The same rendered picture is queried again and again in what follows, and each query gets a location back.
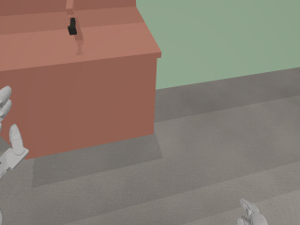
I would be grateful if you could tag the counter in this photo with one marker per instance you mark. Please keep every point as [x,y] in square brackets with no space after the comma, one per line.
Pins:
[70,92]

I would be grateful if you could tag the robot left hand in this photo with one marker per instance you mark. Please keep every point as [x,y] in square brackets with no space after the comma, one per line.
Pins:
[12,157]

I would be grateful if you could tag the robot right hand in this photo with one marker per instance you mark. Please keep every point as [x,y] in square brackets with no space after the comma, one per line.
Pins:
[255,218]

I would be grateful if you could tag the tap lever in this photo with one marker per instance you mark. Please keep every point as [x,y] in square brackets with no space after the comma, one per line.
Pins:
[72,27]

